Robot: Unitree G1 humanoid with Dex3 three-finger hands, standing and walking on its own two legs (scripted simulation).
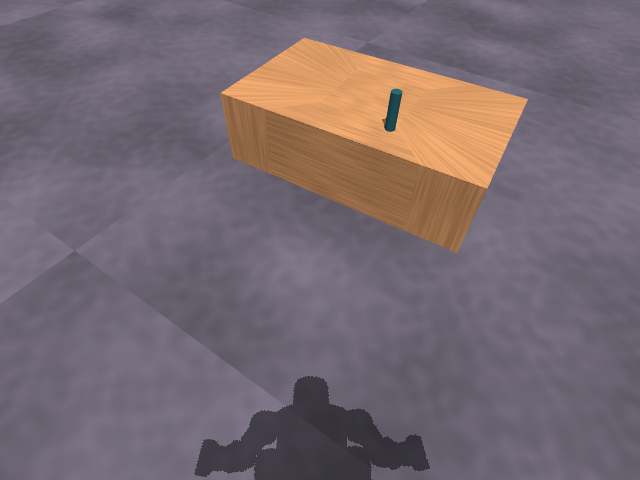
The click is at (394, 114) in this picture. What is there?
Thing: slim round
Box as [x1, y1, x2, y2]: [385, 89, 401, 131]
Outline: 399,89 392,89 390,94 385,123 385,129 389,131 392,131 395,127 401,96 401,90
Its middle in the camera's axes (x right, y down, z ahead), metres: +0.29 -0.48 +1.50
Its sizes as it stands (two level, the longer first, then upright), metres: 0.043 0.043 0.162
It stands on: a support 0.36 m high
